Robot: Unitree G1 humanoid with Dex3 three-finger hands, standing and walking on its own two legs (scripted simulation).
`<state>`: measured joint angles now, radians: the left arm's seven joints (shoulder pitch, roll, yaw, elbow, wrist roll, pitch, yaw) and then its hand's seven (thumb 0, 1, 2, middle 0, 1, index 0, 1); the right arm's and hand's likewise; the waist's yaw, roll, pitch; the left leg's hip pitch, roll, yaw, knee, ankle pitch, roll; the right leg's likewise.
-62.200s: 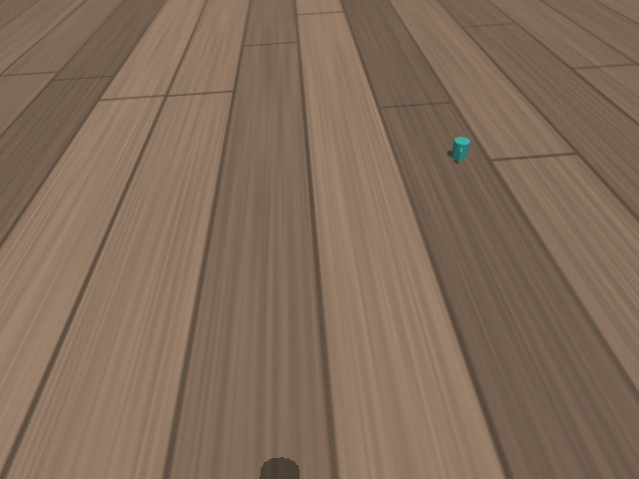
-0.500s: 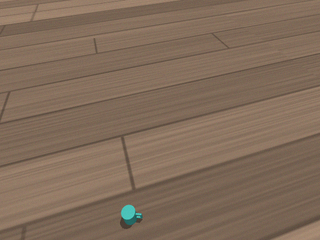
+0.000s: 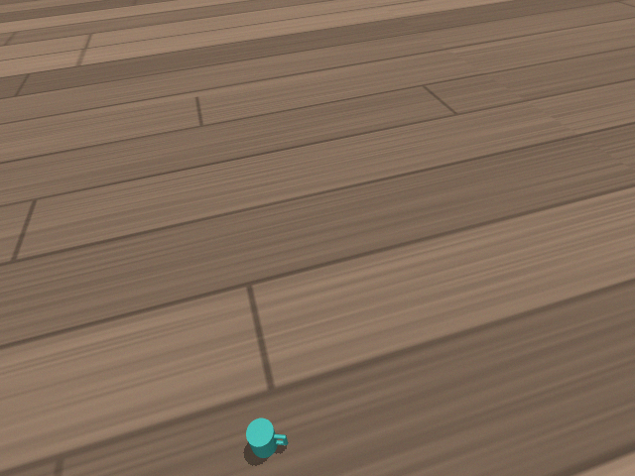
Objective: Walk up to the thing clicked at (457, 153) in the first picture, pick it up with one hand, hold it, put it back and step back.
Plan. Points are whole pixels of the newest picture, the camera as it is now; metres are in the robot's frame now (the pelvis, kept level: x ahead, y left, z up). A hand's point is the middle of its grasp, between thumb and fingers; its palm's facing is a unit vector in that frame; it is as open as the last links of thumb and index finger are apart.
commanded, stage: stand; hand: left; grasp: from above
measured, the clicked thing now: (268, 438) +0.45 +0.22 -0.73
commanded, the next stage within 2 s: step back in 1.64 s
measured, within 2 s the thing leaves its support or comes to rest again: neither
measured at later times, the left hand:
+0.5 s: hand out of the picture +0.06 +0.24 -0.15, palm faces +0.01 -0.94 -0.35, open 7.3 cm
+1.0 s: hand out of the picture +0.08 +0.24 -0.15, palm faces +0.00 -0.94 -0.34, open 7.3 cm
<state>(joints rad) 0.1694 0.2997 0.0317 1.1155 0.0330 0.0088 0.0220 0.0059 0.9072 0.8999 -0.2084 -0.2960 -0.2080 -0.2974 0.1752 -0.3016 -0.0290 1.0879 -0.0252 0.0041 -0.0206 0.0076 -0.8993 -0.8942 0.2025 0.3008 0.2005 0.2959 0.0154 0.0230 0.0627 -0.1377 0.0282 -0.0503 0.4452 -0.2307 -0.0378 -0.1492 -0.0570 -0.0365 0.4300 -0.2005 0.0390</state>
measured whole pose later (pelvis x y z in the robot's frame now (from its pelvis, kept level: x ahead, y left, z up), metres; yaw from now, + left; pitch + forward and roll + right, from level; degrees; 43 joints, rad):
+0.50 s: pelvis +0.00 -0.01 +0.00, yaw +0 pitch -4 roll +0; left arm 0.13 0.31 0.03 1.16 0.02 0.00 0.01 0.01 0.91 0.90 -0.21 -0.30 -0.21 -0.30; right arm 0.15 -0.33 -0.01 1.13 -0.02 0.00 -0.01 0.01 -0.90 -0.89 0.20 0.30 0.20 0.30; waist 0.01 0.03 0.07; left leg -0.12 0.04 -0.05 0.38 -0.20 -0.05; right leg -0.14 -0.05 -0.04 0.38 -0.18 0.03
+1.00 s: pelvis +0.01 -0.01 +0.01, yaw +0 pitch -3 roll +0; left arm 0.10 0.32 0.03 1.15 0.02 0.00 0.00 0.01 0.91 0.90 -0.21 -0.30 -0.21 -0.30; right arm 0.13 -0.34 0.00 1.13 -0.02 -0.01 -0.01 0.01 -0.90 -0.89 0.20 0.30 0.20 0.30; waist 0.00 0.02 0.06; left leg -0.10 0.04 -0.04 0.36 -0.20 -0.05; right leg -0.13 -0.04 -0.03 0.36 -0.18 0.03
